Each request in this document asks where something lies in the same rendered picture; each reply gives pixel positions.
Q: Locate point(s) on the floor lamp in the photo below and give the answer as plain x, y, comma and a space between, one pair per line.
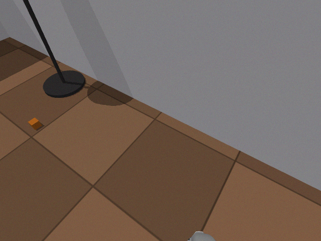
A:
61, 84

